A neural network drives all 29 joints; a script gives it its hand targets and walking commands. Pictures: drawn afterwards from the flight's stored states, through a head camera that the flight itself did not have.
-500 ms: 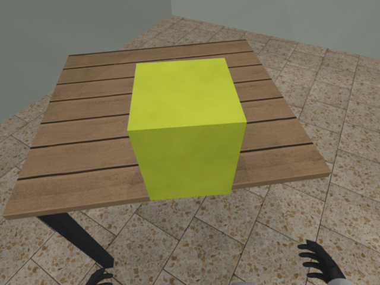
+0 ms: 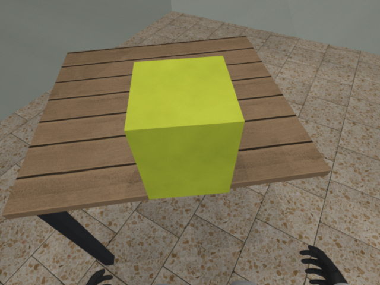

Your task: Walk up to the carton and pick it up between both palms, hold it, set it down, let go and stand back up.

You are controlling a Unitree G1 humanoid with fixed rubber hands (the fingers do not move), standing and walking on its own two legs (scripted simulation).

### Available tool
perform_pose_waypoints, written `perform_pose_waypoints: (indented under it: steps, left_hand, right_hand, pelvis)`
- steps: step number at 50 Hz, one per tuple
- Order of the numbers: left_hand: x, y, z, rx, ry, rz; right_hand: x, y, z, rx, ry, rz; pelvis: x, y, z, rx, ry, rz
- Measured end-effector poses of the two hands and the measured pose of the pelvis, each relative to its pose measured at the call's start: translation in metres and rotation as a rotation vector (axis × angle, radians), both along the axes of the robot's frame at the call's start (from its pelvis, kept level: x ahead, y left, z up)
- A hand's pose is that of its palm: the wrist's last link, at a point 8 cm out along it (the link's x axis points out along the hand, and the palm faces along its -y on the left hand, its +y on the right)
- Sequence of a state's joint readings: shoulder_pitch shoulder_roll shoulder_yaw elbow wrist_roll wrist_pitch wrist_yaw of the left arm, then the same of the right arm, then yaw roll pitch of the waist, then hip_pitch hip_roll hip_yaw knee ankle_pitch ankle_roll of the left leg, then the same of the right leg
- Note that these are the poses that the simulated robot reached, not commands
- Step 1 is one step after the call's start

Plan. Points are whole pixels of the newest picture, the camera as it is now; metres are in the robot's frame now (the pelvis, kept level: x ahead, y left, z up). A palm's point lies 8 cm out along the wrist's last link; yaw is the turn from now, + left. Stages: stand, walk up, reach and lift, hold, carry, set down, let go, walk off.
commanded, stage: stand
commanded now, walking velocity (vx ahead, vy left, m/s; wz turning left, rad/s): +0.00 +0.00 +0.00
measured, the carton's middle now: (184, 131) +0.43 +0.03 +0.08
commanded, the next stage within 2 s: none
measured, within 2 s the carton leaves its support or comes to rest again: neither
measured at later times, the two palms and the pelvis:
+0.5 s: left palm out of the picture +0.10 +0.25 -0.11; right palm out of the picture +0.12 -0.27 -0.09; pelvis -0.01 +0.00 +0.00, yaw +0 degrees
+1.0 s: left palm out of the picture +0.08 +0.25 -0.11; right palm out of the picture +0.10 -0.27 -0.09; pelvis -0.01 +0.00 +0.01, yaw +0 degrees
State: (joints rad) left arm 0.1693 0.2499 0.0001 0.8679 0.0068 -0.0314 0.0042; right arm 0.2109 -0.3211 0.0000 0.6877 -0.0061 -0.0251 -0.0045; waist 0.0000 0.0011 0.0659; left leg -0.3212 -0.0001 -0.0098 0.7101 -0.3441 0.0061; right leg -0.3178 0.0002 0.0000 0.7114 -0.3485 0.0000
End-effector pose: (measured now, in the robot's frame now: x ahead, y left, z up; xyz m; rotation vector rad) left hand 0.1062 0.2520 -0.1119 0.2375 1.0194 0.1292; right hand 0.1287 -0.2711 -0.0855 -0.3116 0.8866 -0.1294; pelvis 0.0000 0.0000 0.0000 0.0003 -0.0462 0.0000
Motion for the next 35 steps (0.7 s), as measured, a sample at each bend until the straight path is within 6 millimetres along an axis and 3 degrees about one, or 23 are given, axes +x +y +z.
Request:
perform_pose_waypoints:
  steps: [17,35]
  left_hand:
    - [-0.001,0.0,0.001,0.0,0.016,0.002]
    - [-0.016,0.001,0.0,0.0,0.05,0.01]
  right_hand:
    - [-0.008,-0.002,-0.002,0.0,0.029,-0.007]
    - [-0.022,-0.003,-0.002,-0.001,0.059,-0.015]
  pelvis:
    - [-0.002,0.0,0.003,0.0,0.007,0.0]
    - [-0.01,0.0,0.006,0.001,0.012,0.0]
